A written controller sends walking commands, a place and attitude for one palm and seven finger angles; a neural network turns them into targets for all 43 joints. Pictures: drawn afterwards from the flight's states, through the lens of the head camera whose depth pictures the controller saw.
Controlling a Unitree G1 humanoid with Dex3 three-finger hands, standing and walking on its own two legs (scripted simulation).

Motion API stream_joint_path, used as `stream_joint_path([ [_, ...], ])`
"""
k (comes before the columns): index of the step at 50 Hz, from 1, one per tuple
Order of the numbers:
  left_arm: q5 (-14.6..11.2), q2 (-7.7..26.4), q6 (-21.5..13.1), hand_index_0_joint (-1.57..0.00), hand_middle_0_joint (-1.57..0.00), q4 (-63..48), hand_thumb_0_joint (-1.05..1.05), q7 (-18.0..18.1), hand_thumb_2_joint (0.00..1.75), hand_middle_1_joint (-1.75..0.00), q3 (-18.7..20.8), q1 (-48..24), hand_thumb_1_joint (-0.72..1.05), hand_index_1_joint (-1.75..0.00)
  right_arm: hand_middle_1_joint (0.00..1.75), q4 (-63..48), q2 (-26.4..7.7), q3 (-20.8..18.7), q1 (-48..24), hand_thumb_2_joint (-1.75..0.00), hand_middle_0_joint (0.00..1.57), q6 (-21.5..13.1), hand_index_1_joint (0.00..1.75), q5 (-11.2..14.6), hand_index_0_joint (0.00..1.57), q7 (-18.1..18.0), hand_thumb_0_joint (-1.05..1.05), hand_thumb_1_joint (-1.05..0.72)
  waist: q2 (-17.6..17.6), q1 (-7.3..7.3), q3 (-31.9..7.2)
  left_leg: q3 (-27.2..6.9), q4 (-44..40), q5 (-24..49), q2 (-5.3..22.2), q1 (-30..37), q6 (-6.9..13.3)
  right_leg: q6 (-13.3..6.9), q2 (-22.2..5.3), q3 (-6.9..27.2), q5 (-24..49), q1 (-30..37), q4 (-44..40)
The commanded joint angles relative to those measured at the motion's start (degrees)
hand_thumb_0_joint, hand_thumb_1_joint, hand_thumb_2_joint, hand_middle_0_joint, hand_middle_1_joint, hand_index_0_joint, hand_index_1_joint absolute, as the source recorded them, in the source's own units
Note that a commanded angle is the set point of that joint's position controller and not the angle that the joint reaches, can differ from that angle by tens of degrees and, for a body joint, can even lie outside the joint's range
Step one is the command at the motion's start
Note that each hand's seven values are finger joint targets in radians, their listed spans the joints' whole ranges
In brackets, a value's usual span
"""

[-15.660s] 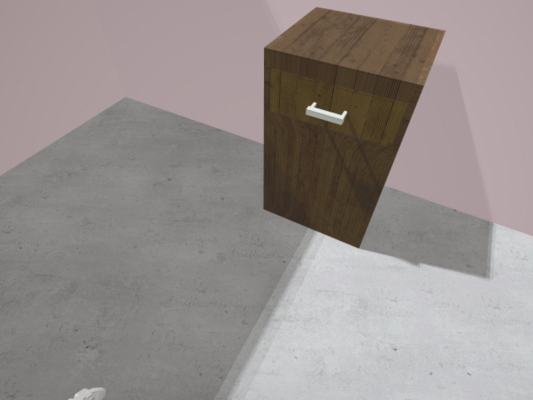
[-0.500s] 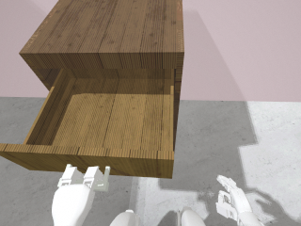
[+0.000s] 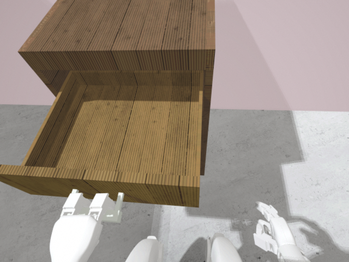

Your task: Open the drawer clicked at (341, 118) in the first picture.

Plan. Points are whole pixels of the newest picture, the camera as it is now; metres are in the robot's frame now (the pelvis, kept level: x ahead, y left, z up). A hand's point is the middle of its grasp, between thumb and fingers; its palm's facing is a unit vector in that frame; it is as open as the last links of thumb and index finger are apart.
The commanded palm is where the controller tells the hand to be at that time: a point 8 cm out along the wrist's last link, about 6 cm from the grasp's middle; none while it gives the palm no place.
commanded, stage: open the thumb to release the handle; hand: left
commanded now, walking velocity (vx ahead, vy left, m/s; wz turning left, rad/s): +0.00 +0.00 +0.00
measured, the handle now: (94, 204) +0.24 +0.20 +0.00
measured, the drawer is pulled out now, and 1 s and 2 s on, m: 0.30 0.30 0.30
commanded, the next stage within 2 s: lift the hand off the handle in 0.42 s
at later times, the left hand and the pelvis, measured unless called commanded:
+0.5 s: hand (90, 234) +0.18 +0.20 -0.02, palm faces -0.02 -0.11 -0.99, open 13.1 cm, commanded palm +0.16 +0.21 +0.03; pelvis -0.01 +0.00 +0.01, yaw +0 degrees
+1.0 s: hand (90, 232) +0.18 +0.20 -0.01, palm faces -0.02 -0.11 -0.99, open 13.8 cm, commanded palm +0.17 +0.20 +0.04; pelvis -0.02 +0.01 +0.02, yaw +0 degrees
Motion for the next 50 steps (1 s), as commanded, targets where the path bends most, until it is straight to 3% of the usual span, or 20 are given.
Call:
stream_joint_path([
  [1,-2.1,7.6,2.9,-0.38,-0.38,-5.9,0.00,2.4,0.75,-1.31,7.4,2.9,0.55,-1.31,0.30,-7.7,-4.6,-1.9,-3.0,-0.90,0.20,-2.5,0.30,0.2,0.20,-1.2,0.00,-0.90,-5.8,-0.14,-15.4,-1.3,-5.7,15.3,-4.3,5.5,2.2,1.7,-0.5,6.8,23.5,19.2,-13.8],
  [7,-2.9,7.6,4.9,-0.35,-0.35,-3.2,0.00,1.6,0.57,-1.27,5.8,0.0,0.13,-1.27,0.30,-7.1,-4.9,-1.6,-3.4,-0.90,0.20,-2.1,0.30,1.2,0.20,-2.4,0.00,-0.90,-7.3,-0.87,-13.1,-1.3,-8.1,13.8,-3.9,4.8,2.6,2.1,-0.4,5.0,21.0,21.3,-16.0],
  [16,-2.3,7.8,5.1,-0.30,-0.30,-1.4,0.00,1.8,0.30,-1.20,5.1,-2.4,-0.50,-1.20,0.30,-6.6,-5.0,-1.5,-3.9,-0.90,0.20,-2.2,0.30,1.3,0.20,-2.8,0.00,-0.90,-4.3,-0.65,-11.0,-1.0,-9.1,11.5,-3.9,5.4,2.6,2.0,-0.6,5.7,15.2,20.4,-18.3],
  [28,-2.1,7.5,6.1,-0.30,-0.30,0.1,0.00,2.1,0.30,-1.20,4.5,-4.9,-0.50,-1.20,0.30,-6.4,-5.3,-1.6,-3.7,-0.90,0.20,-2.5,0.30,1.5,0.20,-2.8,0.00,-0.90,-3.9,-0.92,-11.2,-1.3,-10.5,11.3,-3.5,6.6,2.6,1.9,-0.4,4.7,13.6,19.8,-18.7],
  [29,-2.1,6.7,6.3,-0.30,-0.30,-0.2,0.00,2.0,0.30,-1.20,3.2,-6.5,-0.50,-1.20,0.30,-6.3,-5.3,-1.6,-4.0,-0.90,0.20,-2.5,0.30,1.4,0.20,-2.7,0.00,-0.90,-4.0,-1.50,-10.9,-1.4,-10.3,10.8,-3.4,6.5,2.7,2.0,-0.5,4.8,12.9,19.3,-19.0],
  [37,-1.7,7.2,7.0,-0.30,-0.30,0.9,0.00,2.4,0.30,-1.20,3.5,-10.3,-0.50,-1.20,0.30,-5.7,-5.5,-1.7,-3.7,-0.90,0.20,-2.8,0.30,1.6,0.20,-3.1,0.00,-0.90,-4.3,-2.07,-11.1,-1.6,-10.9,10.5,-3.1,7.5,2.9,2.0,-0.4,4.1,12.1,18.7,-19.5],
  [46,-2.2,7.2,8.3,-0.30,-0.30,-2.1,0.00,2.4,0.30,-1.20,2.2,-12.7,-0.50,-1.20,0.30,-6.3,-5.6,-1.7,-3.8,-0.90,0.20,-2.4,0.30,1.9,0.20,-3.3,0.00,-0.90,-2.7,-2.10,-11.6,-1.6,-12.7,10.5,-3.0,10.9,3.0,1.9,-0.4,3.5,10.0,19.3,-21.0],
  [47,-2.4,8.1,8.5,-0.30,-0.30,-2.1,0.00,2.3,0.30,-1.20,3.2,-12.5,-0.50,-1.20,0.30,-6.3,-5.6,-1.5,-3.6,-0.90,0.20,-2.4,0.30,1.9,0.20,-3.4,0.00,-0.90,-3.8,-2.11,-12.2,-1.6,-13.0,10.8,-3.0,10.8,3.0,2.0,-0.4,3.6,10.8,20.5,-21.3],
  [50,-2.6,7.4,8.2,-0.30,-0.30,-4.0,0.00,2.0,0.30,-1.20,2.2,-11.0,-0.50,-1.20,0.30,-6.6,-5.5,-1.5,-3.5,-0.90,0.20,-2.4,0.30,1.8,0.20,-3.3,0.00,-0.90,-2.5,-1.64,-12.6,-1.6,-13.7,12.3,-3.0,12.5,2.9,1.8,-0.3,3.5,12.8,21.3,-21.4],
])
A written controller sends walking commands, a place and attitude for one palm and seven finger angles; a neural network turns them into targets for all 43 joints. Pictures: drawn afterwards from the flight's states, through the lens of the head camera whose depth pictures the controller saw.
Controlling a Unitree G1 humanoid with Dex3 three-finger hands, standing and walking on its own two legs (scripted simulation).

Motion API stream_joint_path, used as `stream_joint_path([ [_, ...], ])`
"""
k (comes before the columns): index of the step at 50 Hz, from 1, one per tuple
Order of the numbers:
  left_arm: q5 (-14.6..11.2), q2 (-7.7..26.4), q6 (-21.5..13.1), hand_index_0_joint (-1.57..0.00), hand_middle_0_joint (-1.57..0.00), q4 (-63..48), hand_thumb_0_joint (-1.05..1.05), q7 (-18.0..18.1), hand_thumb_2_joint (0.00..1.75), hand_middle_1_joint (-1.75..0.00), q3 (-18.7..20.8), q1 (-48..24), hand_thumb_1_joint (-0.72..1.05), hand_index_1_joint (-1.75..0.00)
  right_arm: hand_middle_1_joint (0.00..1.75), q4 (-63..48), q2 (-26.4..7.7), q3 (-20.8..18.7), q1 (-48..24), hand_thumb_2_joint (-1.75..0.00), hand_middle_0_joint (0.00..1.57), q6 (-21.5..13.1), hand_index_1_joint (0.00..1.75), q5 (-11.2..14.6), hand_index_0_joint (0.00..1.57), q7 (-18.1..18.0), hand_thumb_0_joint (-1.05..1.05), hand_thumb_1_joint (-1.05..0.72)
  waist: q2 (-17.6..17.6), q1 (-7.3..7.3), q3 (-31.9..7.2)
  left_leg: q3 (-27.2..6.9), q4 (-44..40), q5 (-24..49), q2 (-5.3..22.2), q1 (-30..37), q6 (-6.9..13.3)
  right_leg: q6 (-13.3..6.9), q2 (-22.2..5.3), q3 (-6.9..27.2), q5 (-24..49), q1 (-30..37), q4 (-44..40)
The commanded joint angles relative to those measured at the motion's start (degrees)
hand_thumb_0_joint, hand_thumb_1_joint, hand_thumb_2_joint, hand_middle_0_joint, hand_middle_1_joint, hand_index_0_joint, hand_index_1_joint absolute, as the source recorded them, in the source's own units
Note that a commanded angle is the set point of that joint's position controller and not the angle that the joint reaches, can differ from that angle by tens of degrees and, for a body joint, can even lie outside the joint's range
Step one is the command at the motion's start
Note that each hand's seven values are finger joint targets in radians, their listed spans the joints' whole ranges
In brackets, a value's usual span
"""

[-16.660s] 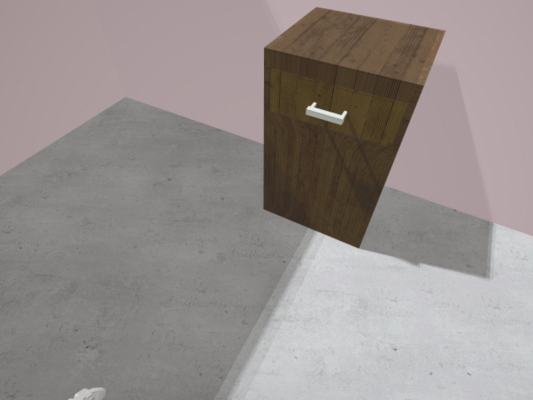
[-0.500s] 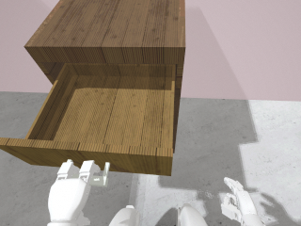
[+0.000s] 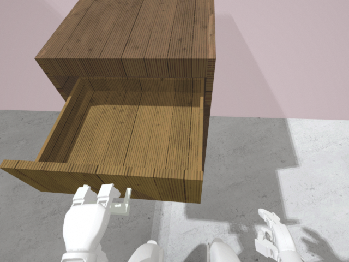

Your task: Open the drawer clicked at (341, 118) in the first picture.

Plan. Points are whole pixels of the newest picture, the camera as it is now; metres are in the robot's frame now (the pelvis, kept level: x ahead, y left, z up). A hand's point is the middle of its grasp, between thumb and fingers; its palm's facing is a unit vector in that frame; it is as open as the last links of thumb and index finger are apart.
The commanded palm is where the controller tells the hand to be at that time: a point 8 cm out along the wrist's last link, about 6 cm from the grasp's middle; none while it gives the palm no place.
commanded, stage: lift the hand off the handle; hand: left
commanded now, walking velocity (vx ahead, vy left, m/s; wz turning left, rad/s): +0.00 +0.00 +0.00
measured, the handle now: (104, 199) +0.26 +0.19 -0.02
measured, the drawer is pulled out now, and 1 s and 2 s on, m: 0.30 0.30 0.30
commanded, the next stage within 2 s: none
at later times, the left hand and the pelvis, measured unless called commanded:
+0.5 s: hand (90, 219) +0.21 +0.20 +0.01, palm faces -0.02 -0.14 -0.99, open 13.7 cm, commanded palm +0.19 +0.20 +0.06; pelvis +0.02 +0.01 +0.02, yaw -1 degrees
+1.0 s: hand (85, 213) +0.21 +0.20 +0.03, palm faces -0.02 -0.17 -0.98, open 13.4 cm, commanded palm +0.20 +0.19 +0.10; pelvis +0.03 +0.02 +0.04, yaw -2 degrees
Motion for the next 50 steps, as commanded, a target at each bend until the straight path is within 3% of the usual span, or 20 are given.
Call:
stream_joint_path([
  [1,-0.7,8.6,0.6,-0.30,-0.30,-13.6,0.00,2.3,0.30,-1.20,6.8,-0.5,-0.50,-1.20,0.30,-9.4,-5.6,-1.9,-4.1,-0.90,0.20,-2.7,0.30,-0.3,0.20,-0.4,0.00,-0.90,-3.4,-0.46,-14.1,0.3,-9.0,8.5,-2.9,7.9,2.5,1.3,-0.3,5.3,9.1,15.5,-14.7],
  [6,-0.9,8.2,0.6,-0.30,-0.30,-12.9,0.00,1.5,0.30,-1.20,6.4,1.6,-0.50,-1.20,0.30,-9.7,-5.7,-1.8,-4.2,-0.90,0.20,-2.5,0.30,-0.3,0.20,0.2,0.00,-0.90,-5.2,-0.93,-10.7,0.2,-10.1,7.7,-2.7,7.7,2.5,1.4,-0.3,5.5,8.3,15.9,-16.5],
  [7,-0.9,8.6,0.6,-0.30,-0.30,-13.7,0.00,1.4,0.30,-1.20,6.9,2.2,-0.50,-1.20,0.30,-10.2,-5.9,-1.6,-4.4,-0.90,0.20,-2.3,0.30,-0.2,0.20,0.3,0.00,-0.90,-3.3,-0.50,-11.1,0.1,-10.8,8.3,-2.8,8.5,2.4,1.1,-0.1,5.5,8.8,16.3,-16.4],
  [10,-0.9,8.1,0.6,-0.30,-0.30,-14.4,0.00,1.1,0.30,-1.20,5.7,-0.1,-0.50,-1.20,0.30,-10.3,-5.9,-1.8,-4.2,-0.90,0.20,-2.1,0.30,-0.2,0.20,0.6,0.00,-0.90,-3.6,-1.19,-9.7,0.1,-11.3,7.6,-2.6,9.8,2.5,1.2,-0.2,5.2,6.6,15.1,-17.4],
  [13,-1.1,8.6,0.5,-0.30,-0.30,-15.4,0.00,1.0,0.30,-1.20,6.3,1.0,-0.50,-1.20,0.30,-10.6,-5.9,-1.8,-3.8,-0.90,0.20,-2.1,0.30,-0.3,0.20,0.7,0.00,-0.90,-3.6,-0.73,-11.5,0.2,-12.0,8.9,-2.6,11.2,2.5,1.0,-0.2,5.5,8.6,16.7,-17.4],
  [17,-1.4,9.0,0.3,-0.30,-0.30,-16.4,0.00,0.5,0.30,-1.20,7.0,4.0,-0.50,-1.20,0.30,-11.2,-6.0,-1.8,-3.9,-0.90,0.20,-2.1,0.30,-0.2,0.20,1.1,0.00,-0.90,-3.0,-0.13,-11.0,0.1,-12.9,11.3,-2.5,12.8,2.4,0.8,0.1,5.4,12.6,18.4,-17.7],
  [20,-1.6,6.9,0.4,-0.30,-0.30,-17.4,0.00,-0.2,0.30,-1.20,4.1,3.5,-0.50,-1.20,0.30,-11.5,-6.1,-1.8,-3.8,-0.90,0.20,-2.0,0.30,-0.2,0.20,1.6,0.00,-0.90,-4.0,-0.92,-9.8,-0.1,-13.5,11.1,-2.3,13.5,2.5,1.0,-0.1,4.7,12.1,17.9,-18.2],
  [23,-2.0,6.7,0.4,-0.30,-0.30,-17.7,0.00,-1.0,0.30,-1.20,3.7,4.6,-0.50,-1.20,0.30,-11.7,-6.0,-1.8,-3.5,-0.90,0.20,-2.0,0.30,-0.1,0.20,1.8,0.00,-0.90,-4.6,-0.75,-9.7,0.0,-14.2,12.1,-2.3,14.6,2.6,1.1,0.0,4.8,13.6,19.3,-18.9],
  [27,-2.1,8.1,-0.2,-0.30,-0.30,-19.9,0.00,-1.2,0.30,-1.20,4.8,5.5,-0.50,-1.20,0.30,-12.3,-6.0,-1.6,-3.5,-0.90,0.20,-2.0,0.30,0.0,0.20,2.0,0.00,-0.90,-3.1,-0.11,-9.8,-0.2,-15.0,13.5,-2.4,16.6,2.5,0.7,0.1,5.0,14.9,19.9,-19.3],
  [28,-1.9,8.3,-0.3,-0.30,-0.30,-19.6,0.00,-1.3,0.30,-1.20,5.1,5.2,-0.50,-1.20,0.30,-11.9,-6.1,-1.6,-3.0,-0.90,0.20,-2.0,0.30,-0.1,0.20,2.2,0.00,-0.90,-4.1,-0.33,-9.5,-0.4,-15.1,13.9,-2.3,17.3,2.4,0.7,0.3,5.0,14.8,19.2,-19.1],
  [31,-1.5,7.2,-0.4,-0.30,-0.30,-20.8,0.00,-1.4,0.30,-1.20,3.8,3.4,-0.50,-1.20,0.30,-12.2,-6.0,-1.7,-3.3,-0.90,0.20,-1.7,0.30,-0.2,0.20,2.5,0.00,-0.90,-3.3,-0.55,-8.8,-0.5,-15.5,13.6,-2.0,18.1,2.4,0.6,0.3,4.5,13.6,18.4,-19.4],
  [33,-1.6,8.1,-0.5,-0.30,-0.30,-21.8,0.00,-1.3,0.30,-1.20,4.8,4.7,-0.50,-1.20,0.30,-12.5,-5.9,-1.8,-2.8,-0.90,0.20,-1.9,0.30,-0.3,0.20,2.6,0.00,-0.90,-3.4,0.01,-10.2,-0.5,-15.7,15.3,-2.0,19.3,2.4,0.5,0.4,4.7,15.4,19.5,-19.2],
  [35,-1.9,7.2,-0.6,-0.30,-0.30,-23.6,0.00,-1.7,0.30,-1.20,3.3,4.9,-0.50,-1.20,0.30,-13.0,-5.9,-1.7,-3.0,-0.90,0.20,-1.9,0.30,-0.2,0.20,2.9,0.00,-0.90,-2.5,-0.02,-10.0,-0.7,-15.9,16.6,-2.0,20.2,2.3,0.4,0.4,4.7,16.5,19.4,-19.1],
  [41,-1.9,8.0,-0.5,-0.30,-0.30,-25.6,0.00,-2.0,0.30,-1.20,3.8,4.3,-0.50,-1.20,0.30,-13.0,-5.9,-1.6,-3.1,-0.90,0.20,-1.7,0.30,-0.3,0.20,3.2,0.00,-0.90,-3.1,-0.05,-9.1,-1.0,-16.7,17.0,-1.8,21.4,2.3,0.3,0.5,4.8,16.4,19.7,-19.9],
  [43,-2.0,8.5,-0.5,-0.30,-0.30,-26.2,0.00,-2.0,0.30,-1.20,4.8,6.3,-0.50,-1.20,0.30,-13.1,-5.8,-1.6,-2.8,-0.90,0.20,-1.8,0.30,-0.2,0.20,3.3,0.00,-0.90,-2.3,0.54,-9.8,-1.0,-17.1,18.4,-1.7,22.5,2.2,0.2,0.7,4.8,17.3,20.5,-19.7],
  [48,-2.6,7.6,-0.4,-0.30,-0.30,-28.8,0.00,-2.6,0.30,-1.20,3.3,7.6,-0.50,-1.20,0.30,-13.4,-5.7,-1.6,-2.7,-0.90,0.20,-2.0,0.30,-0.2,0.20,3.9,0.00,-0.90,-2.9,0.47,-10.3,-1.4,-17.4,20.4,-1.4,23.9,2.2,0.1,0.7,5.0,18.8,21.2,-19.9],
  [50,-2.7,7.9,-0.3,-0.30,-0.30,-28.7,0.00,-2.9,0.30,-1.20,3.4,8.5,-0.50,-1.20,0.30,-13.5,-5.7,-1.6,-3.1,-0.90,0.20,-1.9,0.30,0.0,0.20,4.1,0.00,-0.90,-2.8,0.54,-8.7,-1.3,-17.6,20.2,-1.4,23.5,2.1,0.1,0.6,5.2,18.7,21.3,-20.5],
])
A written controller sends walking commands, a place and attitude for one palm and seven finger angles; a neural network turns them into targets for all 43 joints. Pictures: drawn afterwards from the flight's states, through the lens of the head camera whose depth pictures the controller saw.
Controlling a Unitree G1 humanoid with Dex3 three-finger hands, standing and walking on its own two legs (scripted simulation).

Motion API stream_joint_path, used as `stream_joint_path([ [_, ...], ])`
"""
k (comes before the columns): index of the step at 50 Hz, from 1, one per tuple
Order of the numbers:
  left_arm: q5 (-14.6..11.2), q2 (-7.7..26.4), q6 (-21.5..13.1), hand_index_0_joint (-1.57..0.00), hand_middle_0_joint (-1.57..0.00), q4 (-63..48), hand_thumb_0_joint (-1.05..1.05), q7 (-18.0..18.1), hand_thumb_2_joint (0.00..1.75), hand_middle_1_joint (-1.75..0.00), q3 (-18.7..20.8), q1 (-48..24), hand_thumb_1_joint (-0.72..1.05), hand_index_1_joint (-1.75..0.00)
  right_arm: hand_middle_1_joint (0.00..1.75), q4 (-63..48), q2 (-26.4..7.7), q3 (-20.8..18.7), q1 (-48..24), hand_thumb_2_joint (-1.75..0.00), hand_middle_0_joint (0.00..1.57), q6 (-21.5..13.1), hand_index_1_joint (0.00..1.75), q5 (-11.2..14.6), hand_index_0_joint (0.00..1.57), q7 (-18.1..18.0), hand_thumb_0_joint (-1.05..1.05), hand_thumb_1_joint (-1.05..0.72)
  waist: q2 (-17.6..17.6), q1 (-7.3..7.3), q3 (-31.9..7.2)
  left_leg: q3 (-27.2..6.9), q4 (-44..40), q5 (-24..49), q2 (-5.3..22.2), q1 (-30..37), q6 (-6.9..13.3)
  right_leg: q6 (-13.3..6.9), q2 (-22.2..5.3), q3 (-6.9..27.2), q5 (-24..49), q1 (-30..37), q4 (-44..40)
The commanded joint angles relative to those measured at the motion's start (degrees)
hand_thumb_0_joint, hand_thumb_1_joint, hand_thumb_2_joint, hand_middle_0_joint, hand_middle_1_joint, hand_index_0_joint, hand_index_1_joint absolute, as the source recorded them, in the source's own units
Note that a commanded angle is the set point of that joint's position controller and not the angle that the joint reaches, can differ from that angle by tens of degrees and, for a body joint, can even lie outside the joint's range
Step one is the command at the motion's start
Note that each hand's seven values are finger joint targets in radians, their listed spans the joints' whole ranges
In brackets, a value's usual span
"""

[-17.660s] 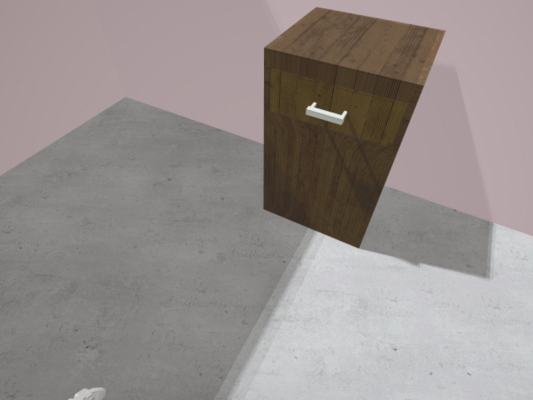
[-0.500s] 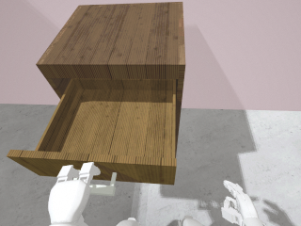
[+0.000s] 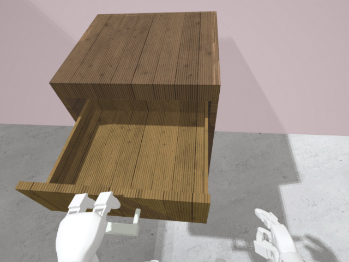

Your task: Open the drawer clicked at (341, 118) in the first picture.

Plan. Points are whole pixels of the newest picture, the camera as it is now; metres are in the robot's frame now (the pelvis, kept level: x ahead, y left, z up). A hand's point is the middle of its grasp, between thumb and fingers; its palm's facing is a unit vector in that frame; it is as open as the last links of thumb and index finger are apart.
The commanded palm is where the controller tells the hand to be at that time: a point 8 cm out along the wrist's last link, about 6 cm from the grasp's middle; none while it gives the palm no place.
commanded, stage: lift the hand off the handle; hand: left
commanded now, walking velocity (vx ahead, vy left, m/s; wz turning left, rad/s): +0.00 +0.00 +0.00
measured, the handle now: (114, 219) +0.22 +0.18 -0.06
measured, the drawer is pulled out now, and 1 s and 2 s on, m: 0.30 0.30 0.30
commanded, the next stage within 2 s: draw the hand back to the body in 1.12 s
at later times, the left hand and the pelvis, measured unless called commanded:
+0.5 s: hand (96, 229) +0.18 +0.18 +0.04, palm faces +0.07 -0.19 -0.98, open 13.8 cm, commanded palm +0.15 +0.18 +0.10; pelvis +0.00 +0.00 +0.01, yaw -1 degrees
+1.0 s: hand (89, 219) +0.19 +0.18 +0.08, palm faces +0.09 -0.18 -0.98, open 13.8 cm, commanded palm +0.16 +0.17 +0.14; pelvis +0.00 -0.01 +0.03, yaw -1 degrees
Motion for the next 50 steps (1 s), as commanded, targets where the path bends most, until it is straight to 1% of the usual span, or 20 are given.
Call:
stream_joint_path([
  [1,0.3,5.5,-0.8,-0.30,-0.30,-15.3,0.00,2.8,0.30,-1.20,4.0,-1.9,-0.50,-1.20,0.30,-9.5,-5.1,-1.7,-5.4,-0.90,0.20,-2.7,0.30,0.0,0.20,0.0,0.00,-0.90,-3.3,-1.17,-9.7,-3.0,-6.8,18.2,-1.3,8.9,1.0,-1.4,-0.2,3.2,16.5,7.0,-9.5],
  [3,0.4,6.6,-0.3,-0.30,-0.30,-14.8,0.00,2.9,0.30,-1.20,5.3,-1.6,-0.50,-1.20,0.30,-9.5,-5.1,-1.7,-5.1,-0.90,0.20,-2.7,0.30,0.2,0.20,0.0,0.00,-0.90,-4.5,-1.01,-10.1,-2.9,-7.0,17.7,-1.5,9.0,1.0,-1.3,-0.1,3.6,16.1,7.6,-10.0],
  [8,-0.4,6.0,0.0,-0.30,-0.30,-17.1,0.00,2.1,0.30,-1.20,4.5,-0.1,-0.50,-1.20,0.30,-9.8,-4.9,-1.7,-5.4,-0.90,0.20,-2.8,0.30,0.5,0.20,0.4,0.00,-0.90,-3.0,-0.36,-10.8,-3.0,-8.1,19.8,-1.3,10.8,0.9,-1.4,-0.3,3.5,17.5,9.5,-10.3],
  [11,-0.4,5.9,0.0,-0.30,-0.30,-17.1,0.00,1.5,0.30,-1.20,4.3,-0.6,-0.50,-1.20,0.30,-9.6,-4.9,-1.7,-5.9,-0.90,0.20,-2.8,0.30,0.5,0.20,0.4,0.00,-0.90,-4.4,-0.66,-8.4,-3.0,-8.7,18.7,-1.1,10.7,0.9,-1.4,-0.2,4.0,17.6,9.4,-11.3],
  [16,-0.3,4.4,0.4,-0.30,-0.30,-18.2,0.00,0.4,0.30,-1.20,2.0,1.0,-0.50,-1.20,0.30,-10.1,-4.6,-1.7,-6.3,-0.90,0.20,-3.0,0.30,0.9,0.20,1.1,0.00,-0.90,-3.1,0.09,-8.0,-3.2,-9.9,19.4,-0.8,12.1,0.9,-1.7,-0.2,4.1,16.3,10.0,-12.1],
  [18,-0.3,5.4,1.1,-0.30,-0.30,-17.3,0.00,-0.1,0.30,-1.20,3.0,1.4,-0.50,-1.20,0.30,-10.0,-4.6,-1.3,-6.3,-0.90,0.20,-2.9,0.30,1.2,0.20,1.3,0.00,-0.90,-5.1,0.21,-7.8,-3.2,-10.4,18.9,-0.8,11.6,0.7,-1.5,-0.2,4.3,15.5,10.8,-12.5],
  [21,-0.3,5.7,1.3,-0.30,-0.30,-17.9,0.00,-0.5,0.30,-1.20,3.2,2.4,-0.50,-1.20,0.30,-10.4,-4.4,-1.1,-7.3,-0.90,0.20,-2.8,0.30,1.5,0.20,1.4,0.00,-0.90,-4.9,0.91,-5.9,-3.0,-11.4,17.6,-0.9,11.1,0.7,-1.5,-0.3,4.6,15.7,12.4,-13.6],
  [22,-0.4,7.0,1.5,-0.30,-0.30,-18.1,0.00,-0.5,0.30,-1.20,4.8,2.2,-0.50,-1.20,0.30,-10.4,-4.5,-1.1,-7.8,-0.90,0.20,-2.9,0.30,1.7,0.20,1.2,0.00,-0.90,-4.6,1.07,-5.8,-3.2,-11.6,17.8,-1.0,11.6,0.6,-1.8,-0.2,5.5,15.8,12.9,-14.1],
  [23,-0.1,6.7,1.7,-0.30,-0.30,-18.7,0.00,-0.7,0.30,-1.20,4.1,2.0,-0.50,-1.20,0.30,-10.4,-4.3,-1.0,-7.0,-0.90,0.20,-2.9,0.30,1.4,0.20,1.5,0.00,-0.90,-5.2,1.03,-7.0,-2.9,-11.6,18.1,-1.1,12.2,0.6,-1.5,-0.3,5.6,15.0,12.6,-14.1],
  [26,-0.7,6.2,1.7,-0.30,-0.30,-20.2,0.00,-1.5,0.30,-1.20,3.4,0.6,-0.50,-1.20,0.30,-10.2,-4.3,-1.1,-7.8,-0.90,0.20,-2.9,0.30,1.6,0.20,1.3,0.00,-0.90,-3.7,0.82,-5.4,-2.9,-12.4,17.3,-1.0,12.9,0.8,-1.6,-0.5,5.5,14.9,13.4,-15.3],
  [29,-1.5,6.6,1.7,-0.30,-0.30,-20.4,0.00,-2.4,0.30,-1.20,4.1,-0.8,-0.50,-1.20,0.30,-9.6,-4.3,-1.2,-8.1,-0.90,0.20,-2.9,0.30,1.6,0.20,0.8,0.00,-0.90,-4.8,0.43,-3.9,-2.7,-13.2,15.7,-1.0,13.5,1.1,-1.3,-0.7,5.9,13.4,14.0,-17.3],
  [37,-2.5,7.0,1.3,-0.30,-0.30,-22.2,0.00,-5.0,0.30,-1.20,4.4,-1.4,-0.50,-1.20,0.30,-9.5,-4.3,-1.0,-8.7,-0.90,0.20,-3.2,0.30,1.6,0.20,0.7,0.00,-0.90,-4.5,1.07,-3.4,-2.8,-14.9,16.2,-1.2,15.9,1.1,-1.5,-1.1,7.2,12.2,15.7,-20.0],
  [38,-1.9,7.1,1.4,-0.30,-0.30,-21.6,0.00,-5.3,0.30,-1.20,4.3,-1.1,-0.50,-1.20,0.30,-9.3,-4.1,-0.9,-7.9,-0.90,0.20,-3.3,0.30,1.5,0.20,0.8,0.00,-0.90,-4.7,1.12,-4.2,-2.4,-15.0,16.3,-1.1,15.8,1.1,-1.2,-1.1,6.7,11.2,15.8,-19.9],
  [39,-2.0,6.9,1.5,-0.30,-0.30,-21.3,0.00,-5.5,0.30,-1.20,4.1,-2.9,-0.50,-1.20,0.30,-9.0,-4.2,-1.1,-9.0,-0.90,0.20,-3.0,0.30,1.7,0.20,0.6,0.00,-0.90,-5.2,0.94,-1.7,-2.5,-15.7,15.2,-0.9,15.5,1.0,-1.2,-1.0,6.7,10.7,15.3,-20.5],
  [40,-1.6,7.1,1.5,-0.30,-0.30,-22.3,0.00,-5.6,0.30,-1.20,4.0,-4.0,-0.50,-1.20,0.30,-9.3,-4.3,-0.9,-8.3,-0.90,0.20,-3.1,0.30,1.4,0.20,0.7,0.00,-0.90,-4.2,1.08,-3.1,-2.6,-15.6,15.5,-1.0,16.0,1.1,-1.2,-1.2,6.9,10.0,15.1,-20.5],
  [42,-2.1,8.5,1.7,-0.30,-0.30,-22.4,0.00,-5.6,0.30,-1.20,6.0,-2.8,-0.50,-1.20,0.30,-9.4,-4.2,-1.0,-9.2,-0.90,0.20,-3.1,0.30,1.7,0.20,0.5,0.00,-0.90,-4.5,1.64,-3.0,-2.7,-16.1,16.2,-1.0,16.7,1.0,-1.5,-1.0,7.6,11.4,17.0,-21.2],
  [43,-1.7,8.0,1.7,-0.30,-0.30,-22.9,0.00,-5.8,0.30,-1.20,5.2,-2.9,-0.50,-1.20,0.30,-9.1,-4.1,-0.8,-8.1,-0.90,0.20,-3.3,0.30,1.5,0.20,0.7,0.00,-0.90,-4.2,1.60,-5.1,-2.3,-16.1,17.3,-1.1,17.3,1.0,-1.3,-1.2,7.3,12.3,17.5,-20.6],
  [44,-2.3,8.0,1.7,-0.30,-0.30,-22.5,0.00,-6.0,0.30,-1.20,5.6,-2.5,-0.50,-1.20,0.30,-9.0,-4.0,-1.1,-9.2,-0.90,0.20,-3.2,0.30,2.0,0.20,0.4,0.00,-0.90,-4.5,1.79,-2.9,-2.4,-16.8,17.2,-0.8,16.8,1.0,-1.3,-1.1,6.6,14.0,18.2,-20.8],
  [46,-2.3,8.9,1.9,-0.30,-0.30,-22.7,0.00,-6.2,0.30,-1.20,6.6,-3.3,-0.50,-1.20,0.30,-8.7,-4.2,-1.0,-9.2,-0.90,0.20,-3.1,0.30,2.0,0.20,0.4,0.00,-0.90,-5.1,1.84,-3.7,-2.3,-17.1,18.0,-0.7,17.0,0.9,-1.2,-1.1,6.9,15.4,19.2,-20.9],
  [50,-3.1,7.5,2.5,-0.30,-0.30,-24.3,0.00,-7.3,0.30,-1.20,5.1,-1.3,-0.50,-1.20,0.30,-8.8,-4.1,-1.0,-9.2,-0.90,0.20,-3.3,0.30,2.1,0.20,0.7,0.00,-0.90,-3.2,2.20,-4.5,-2.1,-18.0,20.7,-0.7,18.2,1.0,-1.0,-1.3,6.2,18.8,21.2,-21.0],
])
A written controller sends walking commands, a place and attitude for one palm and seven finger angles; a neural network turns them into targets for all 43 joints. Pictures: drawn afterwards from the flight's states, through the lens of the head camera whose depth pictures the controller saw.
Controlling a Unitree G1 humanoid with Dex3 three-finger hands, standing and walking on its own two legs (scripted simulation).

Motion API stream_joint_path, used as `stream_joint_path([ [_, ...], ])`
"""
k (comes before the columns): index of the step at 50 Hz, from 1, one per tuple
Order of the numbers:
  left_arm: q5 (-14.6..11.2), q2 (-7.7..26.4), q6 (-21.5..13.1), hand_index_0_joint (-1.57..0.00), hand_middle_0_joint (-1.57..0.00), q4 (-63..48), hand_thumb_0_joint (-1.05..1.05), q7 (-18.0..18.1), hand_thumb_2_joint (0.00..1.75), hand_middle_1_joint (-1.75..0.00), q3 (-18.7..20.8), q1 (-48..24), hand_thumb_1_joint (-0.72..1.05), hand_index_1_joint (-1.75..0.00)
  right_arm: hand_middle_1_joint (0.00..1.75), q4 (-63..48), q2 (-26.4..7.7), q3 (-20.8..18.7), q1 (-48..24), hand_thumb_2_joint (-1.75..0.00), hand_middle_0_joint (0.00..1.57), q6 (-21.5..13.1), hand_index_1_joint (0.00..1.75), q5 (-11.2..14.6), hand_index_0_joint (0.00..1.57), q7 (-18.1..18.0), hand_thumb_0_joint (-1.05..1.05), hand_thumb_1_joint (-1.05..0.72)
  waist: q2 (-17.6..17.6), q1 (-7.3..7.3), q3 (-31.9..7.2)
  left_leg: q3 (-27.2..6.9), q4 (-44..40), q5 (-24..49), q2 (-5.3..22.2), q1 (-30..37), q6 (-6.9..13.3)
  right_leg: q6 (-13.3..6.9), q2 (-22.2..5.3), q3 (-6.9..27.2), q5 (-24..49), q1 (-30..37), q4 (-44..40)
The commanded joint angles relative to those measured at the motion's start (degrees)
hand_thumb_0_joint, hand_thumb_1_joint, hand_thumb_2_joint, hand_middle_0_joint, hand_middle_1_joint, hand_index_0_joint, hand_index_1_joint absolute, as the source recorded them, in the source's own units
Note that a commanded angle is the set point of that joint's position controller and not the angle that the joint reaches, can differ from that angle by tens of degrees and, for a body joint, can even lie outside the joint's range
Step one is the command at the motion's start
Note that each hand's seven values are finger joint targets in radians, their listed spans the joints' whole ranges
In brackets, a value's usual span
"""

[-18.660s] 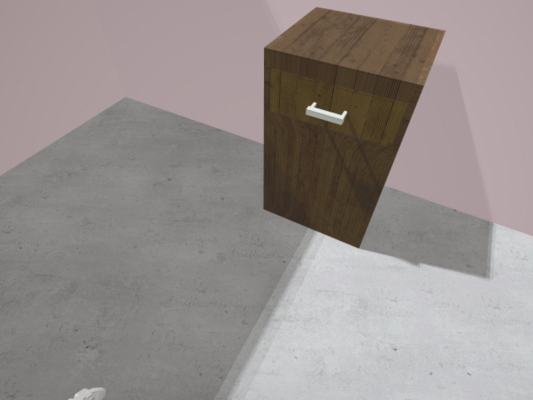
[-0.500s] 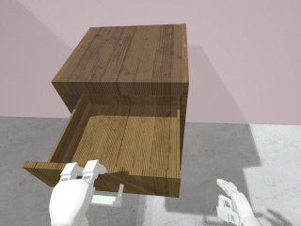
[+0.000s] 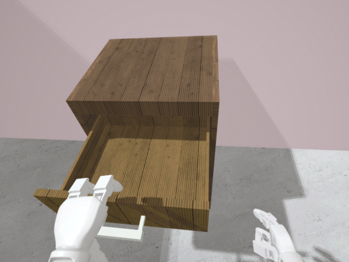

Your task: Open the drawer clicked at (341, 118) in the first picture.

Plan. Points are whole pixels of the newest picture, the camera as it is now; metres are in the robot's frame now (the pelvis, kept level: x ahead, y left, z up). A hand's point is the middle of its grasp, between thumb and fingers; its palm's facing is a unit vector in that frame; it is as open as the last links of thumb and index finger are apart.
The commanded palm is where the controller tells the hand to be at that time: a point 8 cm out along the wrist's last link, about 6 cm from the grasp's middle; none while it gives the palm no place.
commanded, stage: lift the hand off the handle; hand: left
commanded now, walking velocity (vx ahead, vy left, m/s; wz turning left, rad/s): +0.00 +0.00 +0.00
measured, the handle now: (121, 225) +0.22 +0.19 -0.09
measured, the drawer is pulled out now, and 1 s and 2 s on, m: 0.30 0.30 0.30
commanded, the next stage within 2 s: draw the hand back to the body in 0.12 s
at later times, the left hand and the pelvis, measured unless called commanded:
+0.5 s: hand (80, 218) +0.18 +0.21 +0.08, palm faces +0.12 -0.17 -0.98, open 13.8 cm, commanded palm +0.14 +0.21 +0.13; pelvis +0.00 +0.01 +0.00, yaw +0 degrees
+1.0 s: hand (65, 206) +0.18 +0.21 +0.14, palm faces +0.31 -0.85 -0.42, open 13.5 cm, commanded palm +0.13 +0.26 +0.17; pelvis +0.01 +0.02 +0.02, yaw +4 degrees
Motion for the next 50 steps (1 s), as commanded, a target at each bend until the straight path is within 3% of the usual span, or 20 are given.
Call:
stream_joint_path([
  [1,-0.5,6.3,-0.1,-0.30,-0.30,-13.8,0.00,1.0,0.30,-1.20,4.9,-0.7,-0.50,-1.20,0.30,-10.0,-4.0,-1.4,-8.9,-0.90,0.20,-3.0,0.30,0.2,0.20,0.0,0.00,-0.90,-6.1,0.02,-7.1,-2.9,-5.2,15.3,-1.0,3.7,1.6,-0.7,-2.2,5.6,14.3,7.5,-9.3],
  [4,-0.9,5.2,-0.5,-0.30,-0.30,-12.8,0.00,0.0,0.30,-1.20,4.0,1.5,-0.50,-1.20,0.30,-9.8,-4.0,-1.2,-9.3,-0.90,0.20,-3.1,0.30,0.4,0.20,0.2,0.00,-0.90,-7.7,-0.18,-4.4,-2.7,-5.6,14.8,-1.0,3.2,1.5,-0.6,-2.0,6.0,14.3,6.9,-10.1],
  [13,1.1,7.5,-1.9,-0.30,-0.30,-17.5,0.00,1.8,0.30,-1.20,6.7,-0.1,-0.50,-1.20,0.30,-10.6,-4.3,-1.5,-7.3,-0.90,0.20,-2.9,0.30,-1.0,0.20,0.7,0.00,-0.90,-3.9,-0.06,-7.8,-3.1,-4.1,14.7,-0.9,5.6,1.2,-1.4,-1.9,7.0,9.3,3.5,-9.4],
  [17,-0.5,9.2,-1.7,-0.30,-0.30,-17.5,0.00,1.8,0.30,-1.20,9.6,0.2,-0.50,-1.20,0.30,-10.2,-4.3,-1.5,-8.8,-0.90,0.20,-2.9,0.30,-0.3,0.20,0.0,0.00,-0.90,-3.6,0.31,-7.7,-3.8,-5.1,15.8,-0.8,6.2,1.1,-1.5,-1.6,6.4,12.6,5.5,-9.2],
  [20,-1.4,7.3,-1.0,-0.30,-0.30,-17.0,0.00,0.2,0.30,-1.20,7.2,1.7,-0.50,-1.20,0.30,-10.0,-4.3,-1.3,-8.7,-0.90,0.20,-2.8,0.30,0.1,0.20,0.1,0.00,-0.90,-5.1,0.15,-6.1,-3.5,-6.1,16.4,-0.3,5.4,1.4,-0.7,-2.1,4.3,13.3,6.1,-9.3],
  [25,-2.2,8.8,-0.4,-0.30,-0.30,-17.9,0.00,-2.2,0.30,-1.20,8.3,2.6,-0.50,-1.20,0.30,-10.1,-4.6,-0.7,-8.9,-0.90,0.20,-2.7,0.30,0.5,0.20,0.0,0.00,-0.90,-5.7,0.70,-4.6,-3.6,-7.9,17.3,0.1,5.7,1.4,-0.3,-2.3,3.6,13.4,7.7,-10.3],
  [28,-2.3,11.5,-0.5,-0.30,-0.30,-19.4,0.00,-2.5,0.30,-1.20,11.2,3.3,-0.50,-1.20,0.30,-10.4,-4.7,-0.4,-8.4,-0.90,0.20,-2.8,0.30,0.7,0.20,-0.4,0.00,-0.90,-4.9,1.21,-6.0,-3.8,-8.7,17.2,0.1,6.8,1.3,-0.2,-2.4,3.8,12.1,8.9,-11.0],
  [29,-2.6,11.9,-0.9,-0.30,-0.30,-19.2,0.00,-2.6,0.30,-1.20,11.6,1.8,-0.50,-1.20,0.30,-9.9,-4.8,-0.6,-9.5,-0.90,0.20,-2.5,0.30,0.8,0.20,-0.7,0.00,-0.90,-4.2,0.96,-3.2,-3.7,-9.3,16.6,0.2,6.9,1.1,-0.5,-2.0,4.5,12.0,8.2,-11.9],
  [33,-3.0,12.5,-1.3,-0.30,-0.30,-21.0,0.00,-2.9,0.30,-1.20,13.1,2.3,-0.50,-1.20,0.30,-10.2,-5.0,-0.4,-8.1,-0.90,0.20,-2.6,0.30,0.6,0.20,-0.9,0.00,-0.90,-3.0,1.13,-6.2,-3.8,-9.4,18.4,0.3,9.0,1.3,-0.3,-2.5,3.8,12.5,9.5,-12.2],
  [34,-3.9,12.4,-1.4,-0.30,-0.30,-20.2,0.00,-3.3,0.30,-1.20,13.1,1.7,-0.50,-1.20,0.30,-9.9,-5.1,-0.7,-9.2,-0.90,0.20,-2.3,0.30,0.9,0.20,-1.2,0.00,-0.90,-3.1,0.83,-3.4,-4.0,-10.1,17.5,0.3,8.5,1.1,-0.3,-2.3,3.9,12.5,9.3,-13.1],
  [37,-5.2,14.3,-1.1,-0.30,-0.30,-19.6,0.00,-4.3,0.30,-1.20,15.6,1.4,-0.50,-1.20,0.30,-9.9,-5.6,-0.6,-10.2,-0.90,0.20,-2.2,0.30,1.1,0.20,-1.8,0.00,-0.90,-4.4,0.81,-2.1,-4.3,-11.2,15.5,0.3,8.5,1.2,-0.1,-2.4,4.4,11.1,10.2,-15.0],
  [38,-4.8,14.9,-1.1,-0.30,-0.30,-20.1,0.00,-4.6,0.30,-1.20,15.8,0.6,-0.50,-1.20,0.30,-9.6,-5.5,-0.3,-8.6,-0.90,0.20,-2.1,0.30,0.9,0.20,-1.9,0.00,-0.90,-4.0,0.89,-4.9,-3.8,-11.2,16.7,0.1,9.2,1.6,0.2,-2.8,3.4,11.7,11.2,-14.5],
  [41,-6.2,15.4,-1.8,-0.30,-0.30,-20.5,0.00,-5.8,0.30,-1.20,16.5,2.1,-0.50,-1.20,0.30,-9.8,-6.0,-0.5,-8.9,-0.90,0.20,-2.0,0.30,1.0,0.20,-2.3,0.00,-0.90,-4.1,1.10,-3.3,-3.7,-11.9,18.6,0.3,9.8,1.4,0.4,-3.0,3.1,14.6,12.4,-15.2],
  [42,-48.5,-4.7,-4.4,-0.30,-0.30,-23.2,0.00,-9.1,0.32,-1.18,12.2,-1.1,-0.47,-1.18,0.30,-11.4,-2.0,-0.5,-5.3,-0.90,0.20,-6.7,0.30,2.9,0.20,-4.4,0.00,-0.90,-6.5,-4.98,-1.1,-5.8,-13.0,17.1,2.3,17.2,3.2,0.8,-2.7,-2.0,12.7,16.3,-14.0],
  [43,-50.4,-0.3,-5.9,-0.29,-0.29,-15.6,0.00,-9.7,0.33,-1.15,14.0,5.8,-0.43,-1.15,0.30,-9.9,-2.8,0.0,-4.2,-0.90,0.20,-9.8,0.30,3.0,0.20,-6.0,0.00,-0.90,-8.3,-3.73,-0.3,-5.6,-13.9,18.6,2.8,17.1,3.0,1.4,-2.7,-2.5,10.4,16.2,-14.0],
  [44,-54.8,1.5,-7.2,-0.29,-0.29,-21.2,0.00,-10.2,0.34,-1.13,16.5,6.1,-0.40,-1.13,0.30,-9.1,-3.1,0.2,-4.3,-0.90,0.20,-10.3,0.30,2.6,0.20,-7.8,0.00,-0.90,-8.2,-3.22,0.4,-6.0,-15.5,20.2,3.0,16.1,2.3,1.5,-3.6,-3.3,11.5,17.8,-15.6],
  [45,-55.4,4.6,-8.9,-0.29,-0.29,-26.8,0.00,-10.2,0.36,-1.11,18.1,1.5,-0.36,-1.11,0.30,-9.1,-3.3,0.7,-4.1,-0.90,0.20,-11.9,0.30,2.2,0.20,-8.8,0.00,-0.90,-4.8,-2.89,-2.0,-5.6,-16.1,22.5,2.4,17.0,2.1,1.6,-4.4,-3.0,13.6,19.7,-16.4],
  [47,-56.8,8.3,-10.1,-0.29,-0.29,-27.7,0.00,-9.6,0.39,-1.07,22.8,1.3,-0.29,-1.07,0.30,-6.6,-3.3,0.8,-4.6,-0.90,0.20,-14.2,0.30,1.4,0.20,-9.9,0.00,-0.90,-1.4,-2.34,0.0,-5.4,-16.6,23.0,1.8,16.5,1.6,1.2,-4.5,-2.7,15.2,20.5,-18.2],
  [48,-56.9,5.4,-10.6,-0.28,-0.28,-26.2,0.00,-9.9,0.40,-1.04,21.1,2.6,-0.26,-1.04,0.30,-6.1,-2.4,1.4,-3.1,-0.90,0.20,-15.0,0.30,1.2,0.20,-9.9,0.00,-0.90,-0.1,-2.56,0.9,-5.1,-17.2,24.7,1.5,16.3,1.4,1.1,-4.7,-3.1,16.1,20.8,-18.5],
  [50,-58.1,4.5,-10.7,-0.28,-0.28,-24.1,0.00,-10.5,0.43,-1.00,21.1,2.0,-0.18,-1.00,0.30,-5.3,-2.6,1.2,-3.6,-0.90,0.20,-15.5,0.30,1.3,0.20,-9.9,0.00,-0.90,-2.6,-2.88,4.7,-5.1,-18.2,23.0,1.7,15.0,1.2,1.1,-4.7,-3.3,15.9,20.5,-20.1],
])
